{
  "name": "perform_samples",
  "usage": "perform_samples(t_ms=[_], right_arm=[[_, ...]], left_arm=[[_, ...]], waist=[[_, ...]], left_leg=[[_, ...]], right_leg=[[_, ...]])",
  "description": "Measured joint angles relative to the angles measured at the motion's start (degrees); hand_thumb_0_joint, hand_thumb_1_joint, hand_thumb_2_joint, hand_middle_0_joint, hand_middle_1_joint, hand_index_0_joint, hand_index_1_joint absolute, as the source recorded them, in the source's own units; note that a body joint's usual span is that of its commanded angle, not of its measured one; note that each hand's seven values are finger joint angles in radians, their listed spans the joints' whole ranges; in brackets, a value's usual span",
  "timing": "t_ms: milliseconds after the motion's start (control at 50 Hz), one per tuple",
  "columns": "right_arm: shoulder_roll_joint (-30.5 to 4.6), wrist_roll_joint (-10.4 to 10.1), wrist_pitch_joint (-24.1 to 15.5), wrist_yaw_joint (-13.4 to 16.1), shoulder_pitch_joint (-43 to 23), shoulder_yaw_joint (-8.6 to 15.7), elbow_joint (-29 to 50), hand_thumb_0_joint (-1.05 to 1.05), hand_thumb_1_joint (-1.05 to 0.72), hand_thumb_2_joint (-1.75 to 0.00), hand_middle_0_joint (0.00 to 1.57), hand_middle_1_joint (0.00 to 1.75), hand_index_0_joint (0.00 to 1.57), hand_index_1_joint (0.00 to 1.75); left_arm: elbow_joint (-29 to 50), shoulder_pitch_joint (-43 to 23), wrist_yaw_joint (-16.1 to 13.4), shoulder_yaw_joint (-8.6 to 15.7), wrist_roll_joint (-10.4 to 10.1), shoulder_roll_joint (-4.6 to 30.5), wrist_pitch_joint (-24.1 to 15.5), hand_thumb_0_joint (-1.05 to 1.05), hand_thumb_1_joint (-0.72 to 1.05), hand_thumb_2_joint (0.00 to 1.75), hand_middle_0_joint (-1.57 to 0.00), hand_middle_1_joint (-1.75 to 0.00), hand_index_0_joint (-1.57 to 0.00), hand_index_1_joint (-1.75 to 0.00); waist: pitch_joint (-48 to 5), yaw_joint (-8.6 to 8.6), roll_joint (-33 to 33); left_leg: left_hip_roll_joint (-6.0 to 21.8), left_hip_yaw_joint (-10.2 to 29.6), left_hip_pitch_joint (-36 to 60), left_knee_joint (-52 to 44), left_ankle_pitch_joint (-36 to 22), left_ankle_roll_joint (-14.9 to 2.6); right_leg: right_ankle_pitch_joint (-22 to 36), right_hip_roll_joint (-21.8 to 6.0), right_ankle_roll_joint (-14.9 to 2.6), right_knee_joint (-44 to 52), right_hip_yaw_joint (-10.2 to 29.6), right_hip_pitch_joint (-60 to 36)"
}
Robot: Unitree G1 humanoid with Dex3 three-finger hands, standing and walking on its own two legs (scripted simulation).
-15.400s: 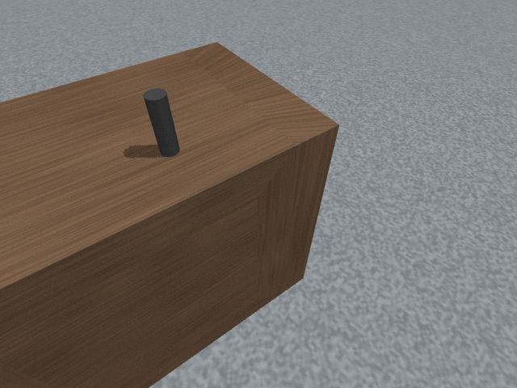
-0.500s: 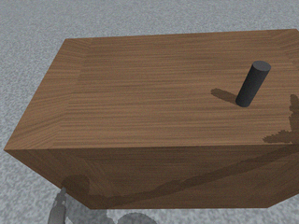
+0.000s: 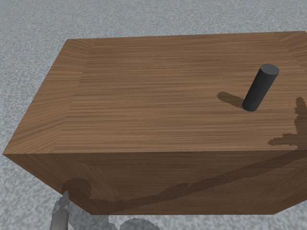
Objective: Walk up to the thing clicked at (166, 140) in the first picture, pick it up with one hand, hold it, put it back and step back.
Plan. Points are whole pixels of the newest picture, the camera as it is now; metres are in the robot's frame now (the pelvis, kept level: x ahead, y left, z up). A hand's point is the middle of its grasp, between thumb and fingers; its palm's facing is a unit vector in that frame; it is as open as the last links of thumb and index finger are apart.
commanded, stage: go down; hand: right
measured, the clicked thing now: (258, 89) +0.47 -0.27 +0.10
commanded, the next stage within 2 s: approach in 0.18 s
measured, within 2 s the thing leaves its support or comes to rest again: neither
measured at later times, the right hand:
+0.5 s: hand out of the picture +0.35 -0.43 +0.22, palm faces +0.33 +0.94 +0.00, open 17.7 cm
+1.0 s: hand (277, 97) +0.45 -0.32 +0.08, palm faces +0.25 +0.97 +0.06, open 17.4 cm
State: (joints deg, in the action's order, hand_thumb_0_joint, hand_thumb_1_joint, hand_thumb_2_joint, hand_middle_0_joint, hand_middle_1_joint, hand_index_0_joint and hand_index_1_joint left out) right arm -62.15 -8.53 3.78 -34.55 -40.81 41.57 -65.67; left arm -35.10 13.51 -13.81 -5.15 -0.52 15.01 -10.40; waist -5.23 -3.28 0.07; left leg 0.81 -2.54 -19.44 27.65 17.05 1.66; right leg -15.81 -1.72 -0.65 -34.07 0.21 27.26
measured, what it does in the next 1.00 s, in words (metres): stands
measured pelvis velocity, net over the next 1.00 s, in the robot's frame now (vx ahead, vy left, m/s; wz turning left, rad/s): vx -0.02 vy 0.00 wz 0.04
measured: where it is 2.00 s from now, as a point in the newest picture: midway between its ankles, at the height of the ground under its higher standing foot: outside the picture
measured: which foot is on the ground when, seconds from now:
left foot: down 0.00-1.00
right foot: down 0.00-1.00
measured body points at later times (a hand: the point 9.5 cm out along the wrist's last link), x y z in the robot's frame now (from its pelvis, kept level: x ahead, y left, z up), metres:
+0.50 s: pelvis +0.00 +0.00 +0.00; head +0.04 -0.01 +0.45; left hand +0.15 +0.26 -0.07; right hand +0.33 -0.48 +0.23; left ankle -0.04 +0.14 -0.73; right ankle +0.01 -0.11 -0.73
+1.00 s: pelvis -0.02 +0.00 -0.02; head +0.07 -0.04 +0.42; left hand +0.12 +0.27 -0.08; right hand +0.43 -0.37 +0.08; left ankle -0.04 +0.14 -0.73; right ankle +0.01 -0.11 -0.73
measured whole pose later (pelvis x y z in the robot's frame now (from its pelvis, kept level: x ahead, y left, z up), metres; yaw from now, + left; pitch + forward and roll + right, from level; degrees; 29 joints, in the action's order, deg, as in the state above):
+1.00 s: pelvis -0.02 +0.00 -0.02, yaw +2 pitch +15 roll +3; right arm -43.3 -7.4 -14.1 -18.7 -45.4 33.9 -68.1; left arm -29.8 12.6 -6.5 -2.6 1.7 14.3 -9.2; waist -5.4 -8.7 -1.8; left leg -0.8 -1.5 -34.1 40.0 20.8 1.6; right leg -19.7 -3.6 -0.4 -45.9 -0.1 41.2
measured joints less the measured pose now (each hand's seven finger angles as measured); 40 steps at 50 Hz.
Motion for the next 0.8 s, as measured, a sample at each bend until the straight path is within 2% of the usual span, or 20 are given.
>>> perform_samples(t_ms=[200, 340, 420, 480, 580, 620, 740, 800], right_arm=[[0.08, -0.34, 0.63, -0.48, 0.59, 0.29, 0.13, -0.02, 0.61, -0.07, 0.01, 0.06, 0.03, 0.06], [0.34, 0.33, 0.54, -0.02, -0.71, -0.13, 0.32, -0.02, 0.61, -0.07, 0.01, 0.06, 0.03, 0.06], [0.31, -0.1, 0.71, 0.06, -0.91, -1.14, 0.72, -0.02, 0.6, -0.07, 0.01, 0.06, 0.03, 0.06], [0.89, -0.67, 0.56, 0.05, -0.95, -2.84, 0.23, -0.02, 0.6, -0.07, 0.01, 0.05, 0.03, 0.05], [4.44, -1.72, -1.4, 0.29, -0.78, -6.7, -0.72, -0.02, 0.59, -0.07, 0.01, 0.05, 0.03, 0.05], [6.73, -2.09, -2.81, 0.86, -0.61, -7.46, -0.88, -0.02, 0.59, -0.07, 0.01, 0.05, 0.03, 0.05], [13.36, -1.82, -8.49, 4.41, -0.06, -7.3, -0.55, -0.02, 0.56, -0.07, 0.01, 0.05, 0.03, 0.05], [15.57, -1.3, -11.57, 6.97, -0.55, -7.01, -0.5, -0.02, 0.54, -0.08, 0.02, 0.05, 0.03, 0.05]], left_arm=[[-1.18, 0.04, 0.07, -0.16, -0.07, -0.03, 0.48, -0.01, -0.56, 0.07, -0.05, -0.05, -0.05, -0.05], [-1.61, -0.64, -0.09, 0.04, 0.0, 0.16, 0.36, -0.01, -0.56, 0.07, -0.05, -0.05, -0.05, -0.06], [-1.38, -0.75, -0.12, 0.09, -0.16, 0.15, 0.48, -0.01, -0.57, 0.07, -0.06, -0.05, -0.05, -0.06], [-0.21, -0.19, 0.02, 0.38, -0.17, 0.04, 0.3, -0.01, -0.57, 0.07, -0.06, -0.05, -0.05, -0.06], [0.82, 0.42, 0.72, 0.55, -0.07, 0.0, -0.75, -0.01, -0.57, 0.07, -0.06, -0.05, -0.05, -0.06], [0.5, 0.23, 1.21, 0.57, 0.08, -0.09, -1.05, -0.01, -0.57, 0.07, -0.06, -0.05, -0.05, -0.06], [-0.02, -0.36, 3.17, 0.57, 0.97, -0.98, -1.41, -0.01, -0.55, 0.06, -0.06, -0.05, -0.06, -0.06], [-0.26, -0.79, 4.18, 1.11, 1.38, -1.27, -1.07, -0.01, -0.54, 0.05, -0.06, -0.06, -0.06, -0.06]], waist=[[-0.09, 0.29, 0.14], [0.04, 0.24, -0.09], [0.04, 0.19, -0.03], [-0.12, 0.17, 0.06], [-0.21, 0.01, -0.18], [-0.07, -0.22, -0.36], [0.68, -1.79, -1.35], [0.79, -2.75, -1.8]], left_leg=[[0.02, -0.27, 0.12, 0.14, 0.27, -0.1], [-0.01, -0.37, 0.18, 0.4, 0.39, -0.21], [0.07, -0.28, 0.26, 0.29, 0.35, -0.18], [0.19, -0.25, 0.19, 0.33, 0.4, -0.14], [0.33, -0.19, -0.64, 1.17, 0.73, -0.09], [0.31, -0.15, -1.41, 1.88, 0.94, -0.07], [-0.15, 0.2, -5.17, 4.97, 1.72, -0.12], [-0.52, 0.49, -7.76, 7.1, 2.31, -0.17]], right_leg=[[-0.04, 0.06, 0.11, 0.08, 0.28, -0.11], [0.0, 0.05, 0.21, 0.05, 0.39, -0.24], [0.09, 0.12, 0.16, 0.31, 0.29, -0.42], [0.12, 0.23, 0.14, 0.43, 0.25, -0.42], [0.04, 0.35, 0.09, 0.04, 0.2, 0.21], [-0.11, 0.31, 0.06, -0.55, 0.18, 0.91], [-0.96, -0.24, 0.15, -3.53, 0.0, 4.46], [-1.73, -0.69, 0.24, -5.77, -0.17, 6.97]])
